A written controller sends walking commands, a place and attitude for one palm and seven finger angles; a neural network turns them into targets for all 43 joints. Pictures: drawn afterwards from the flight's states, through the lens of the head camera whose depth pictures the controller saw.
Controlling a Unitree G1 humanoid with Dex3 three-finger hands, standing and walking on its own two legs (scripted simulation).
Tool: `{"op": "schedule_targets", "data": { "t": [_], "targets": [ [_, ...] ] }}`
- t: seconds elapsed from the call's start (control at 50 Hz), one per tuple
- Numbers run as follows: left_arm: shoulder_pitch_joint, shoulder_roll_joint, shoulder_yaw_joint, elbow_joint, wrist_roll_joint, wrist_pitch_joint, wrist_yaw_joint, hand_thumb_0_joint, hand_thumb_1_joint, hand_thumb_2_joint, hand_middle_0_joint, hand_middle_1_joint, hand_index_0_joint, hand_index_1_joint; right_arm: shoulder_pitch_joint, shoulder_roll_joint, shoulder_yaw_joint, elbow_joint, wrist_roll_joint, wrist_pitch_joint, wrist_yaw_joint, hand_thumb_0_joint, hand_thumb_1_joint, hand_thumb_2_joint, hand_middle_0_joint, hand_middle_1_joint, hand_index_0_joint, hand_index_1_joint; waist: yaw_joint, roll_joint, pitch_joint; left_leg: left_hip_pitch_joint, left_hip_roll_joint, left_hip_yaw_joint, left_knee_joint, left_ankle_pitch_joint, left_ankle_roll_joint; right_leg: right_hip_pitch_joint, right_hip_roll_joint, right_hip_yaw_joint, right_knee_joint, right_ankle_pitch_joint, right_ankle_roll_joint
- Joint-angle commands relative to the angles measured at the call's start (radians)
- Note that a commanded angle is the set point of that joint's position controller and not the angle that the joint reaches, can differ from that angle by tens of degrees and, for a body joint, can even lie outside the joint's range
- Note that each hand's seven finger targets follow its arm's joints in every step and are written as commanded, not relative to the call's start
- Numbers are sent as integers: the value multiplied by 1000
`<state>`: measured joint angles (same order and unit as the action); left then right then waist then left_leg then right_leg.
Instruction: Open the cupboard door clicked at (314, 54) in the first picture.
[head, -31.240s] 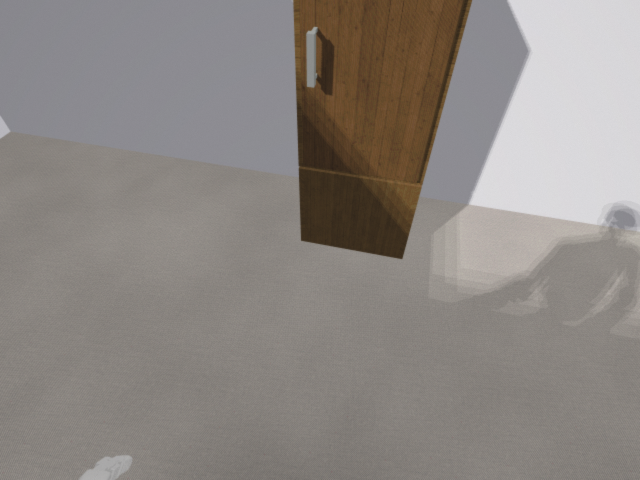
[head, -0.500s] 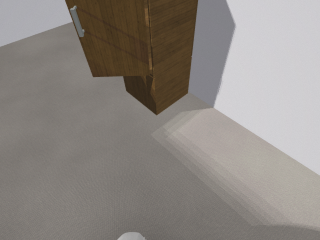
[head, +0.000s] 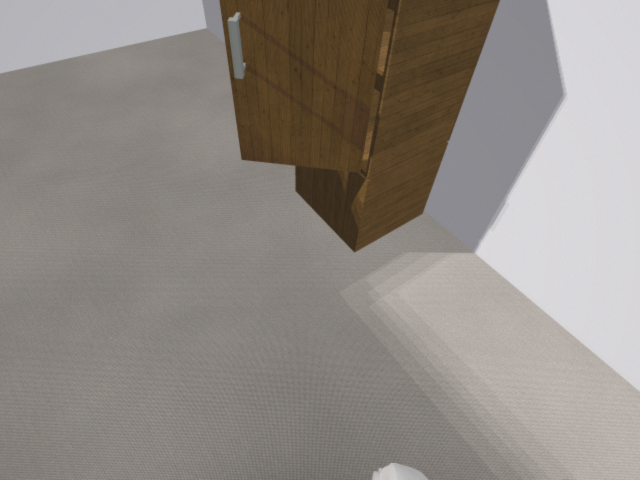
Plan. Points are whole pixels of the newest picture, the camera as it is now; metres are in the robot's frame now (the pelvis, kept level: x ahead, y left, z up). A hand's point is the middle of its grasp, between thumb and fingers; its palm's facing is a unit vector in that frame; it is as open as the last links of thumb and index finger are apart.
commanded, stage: take the last steps up to it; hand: left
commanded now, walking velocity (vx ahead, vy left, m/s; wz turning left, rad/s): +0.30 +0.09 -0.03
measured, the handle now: (238, 46) +1.04 +0.29 +0.03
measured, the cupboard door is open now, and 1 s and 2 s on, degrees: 48 48 48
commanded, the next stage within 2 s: come to a stop and stand still in 0.96 s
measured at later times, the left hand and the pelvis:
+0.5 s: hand (212, 411) +0.24 +0.18 -0.17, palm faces +0.06 -0.98 -0.21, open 7.1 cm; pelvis +0.18 -0.01 +0.00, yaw +0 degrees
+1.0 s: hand (189, 307) +0.41 +0.27 -0.17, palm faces +0.01 -0.99 -0.15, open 7.4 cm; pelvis +0.35 +0.10 +0.00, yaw -3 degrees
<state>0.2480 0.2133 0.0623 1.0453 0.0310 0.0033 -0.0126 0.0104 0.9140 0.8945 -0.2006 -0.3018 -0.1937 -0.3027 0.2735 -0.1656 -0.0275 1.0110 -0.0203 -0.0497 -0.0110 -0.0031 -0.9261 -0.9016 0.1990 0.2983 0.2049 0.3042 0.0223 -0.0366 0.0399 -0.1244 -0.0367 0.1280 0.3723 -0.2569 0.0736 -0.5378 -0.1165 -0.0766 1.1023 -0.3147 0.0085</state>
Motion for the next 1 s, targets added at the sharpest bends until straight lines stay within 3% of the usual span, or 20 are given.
{"op": "schedule_targets", "data": {
  "t": [0.0,0.14,0.18,0.22,0.24,0.26,0.28,0.3,0.34,0.4,0.46,0.56,0.62,0.64,0.66,0.68,0.7,0.74,0.84,0.98],
  "targets": [
    [-52,26,-8,-81,-8,-15,-2,0,900,900,-200,-300,-200,-300,121,-130,-21,19,-1,-21,-10,0,-900,-900,200,300,200,300,-15,90,36,69,275,-175,-190,385,122,-75,-18,19,-125,76,9],
    [-213,19,-13,-146,-9,-24,-3,0,900,900,-200,-300,-200,-300,219,-119,-14,88,-11,-17,-13,0,-900,-900,200,300,200,300,-53,72,88,110,290,-162,-141,473,109,7,28,-18,-370,69,-25],
    [-183,21,-8,-145,-9,-25,-4,0,900,900,-200,-300,-200,-300,213,-124,-13,100,-11,-15,-16,0,-900,-900,200,300,200,300,-28,75,93,68,282,-139,-82,541,95,118,55,-33,-425,59,-41],
    [15,50,8,-89,-7,-39,-1,0,900,900,-200,-300,-200,-300,188,-136,-14,105,-1,-16,-17,0,-900,-900,200,300,200,300,65,26,-1,0,216,-89,163,635,42,411,91,-41,-547,133,-67],
    [172,119,28,-45,-1,-53,8,0,900,900,-200,-300,-200,-300,175,-122,-17,89,13,-20,-10,0,-900,-900,200,300,200,300,125,-66,-96,-179,141,-40,396,476,-2,667,-42,138,-594,156,-124],
    [278,206,51,-18,-5,-56,16,0,900,900,-200,-300,-200,-300,203,-86,-15,59,22,-24,-9,0,-900,-900,200,300,200,300,129,-246,-192,-422,-16,-8,724,-217,-59,856,-340,568,-734,274,-258],
    [244,213,50,-26,-24,-54,22,0,900,900,-200,-300,-200,-300,146,-121,-24,48,15,-14,-6,0,-900,-900,200,300,200,300,111,-128,-132,-474,39,-124,888,-303,-53,739,-392,609,-822,230,-291],
    [151,164,38,-48,-23,-53,30,0,900,900,-200,-300,-200,-300,73,-105,-27,39,14,-7,-3,0,-900,-900,200,300,200,300,81,-50,-23,-506,89,-162,901,-217,-54,593,-345,529,-857,142,-262],
    [30,82,14,-73,-23,-60,32,0,900,900,-200,-300,-200,-300,64,-50,-23,45,4,13,5,0,-900,-900,200,300,200,300,10,-28,50,-438,146,-161,823,-94,-71,375,-257,306,-892,164,-188],
    [30,39,1,-59,-16,-80,26,0,900,900,-200,-300,-200,-300,128,-10,-19,62,-4,36,18,0,-900,-900,200,300,200,300,-36,-98,10,-344,150,-107,669,-21,-99,292,-174,131,-923,217,-147],
    [63,47,16,-39,-11,-89,21,0,900,900,-200,-300,-200,-300,70,10,-23,39,-5,34,30,0,-900,-900,200,300,200,300,-23,-45,-6,-337,141,-68,490,34,-113,321,-154,107,-930,206,-156],
    [102,98,20,2,-5,-85,13,0,900,900,-200,-300,-200,-300,-74,-21,-28,-27,-4,15,45,0,-900,-900,200,300,200,300,15,-107,23,-332,115,-43,286,33,-111,383,-177,121,-903,147,-150],
    [86,114,25,10,-5,-73,14,0,900,900,-200,-300,-200,-300,-61,-53,-33,-30,-4,2,44,0,-900,-900,200,300,200,300,-17,-100,30,-175,86,-17,150,57,-101,325,-168,98,-833,99,-119],
    [80,106,25,11,-6,-67,13,0,900,900,-200,-300,-200,-300,-1,-81,-38,-13,-4,-4,38,0,-900,-900,200,300,200,300,-47,-22,11,-32,72,-6,94,52,-98,247,-134,69,-746,74,-99],
    [76,81,18,-2,-8,-62,9,0,900,900,-200,-300,-200,-300,120,-144,-52,19,-9,-12,27,0,-900,-900,200,300,200,300,-99,115,-52,143,139,-94,53,8,-64,155,-62,3,-536,63,-68],
    [95,21,6,-24,-17,-63,4,0,900,900,-200,-300,-200,-300,243,-253,-78,42,-23,-16,14,0,-900,-900,200,300,200,300,-135,368,-128,289,378,-406,-26,18,36,-20,70,-106,-230,-187,-17],
    [36,28,-2,-58,-13,-66,9,0,900,900,-200,-300,-200,-300,295,-266,-74,48,-17,-3,-1,0,-900,-900,200,300,200,300,-153,314,-137,287,459,-506,-94,95,114,-102,89,-16,-5,-282,-26],
    [-4,30,-2,-43,-11,-64,10,0,900,900,-200,-300,-200,-300,163,-186,-47,15,-10,-10,-12,0,-900,-900,200,300,200,300,-99,182,-66,142,418,-399,-95,226,122,-135,7,49,146,-152,-36],
    [75,-6,-2,-4,-8,-31,3,0,900,900,-200,-300,-200,-300,74,-113,-17,6,-2,-34,-20,0,-900,-900,200,300,200,300,-11,124,-15,-2,319,-171,-164,362,70,-35,-2,62,61,22,-10],
    [-36,-21,-12,-49,-7,-16,6,0,900,900,-200,-300,-200,-300,127,-99,-14,45,-7,-29,-21,0,-900,-900,200,300,200,300,-18,115,8,43,301,-102,-147,540,82,4,15,24,-212,92,-6]
  ]
}}
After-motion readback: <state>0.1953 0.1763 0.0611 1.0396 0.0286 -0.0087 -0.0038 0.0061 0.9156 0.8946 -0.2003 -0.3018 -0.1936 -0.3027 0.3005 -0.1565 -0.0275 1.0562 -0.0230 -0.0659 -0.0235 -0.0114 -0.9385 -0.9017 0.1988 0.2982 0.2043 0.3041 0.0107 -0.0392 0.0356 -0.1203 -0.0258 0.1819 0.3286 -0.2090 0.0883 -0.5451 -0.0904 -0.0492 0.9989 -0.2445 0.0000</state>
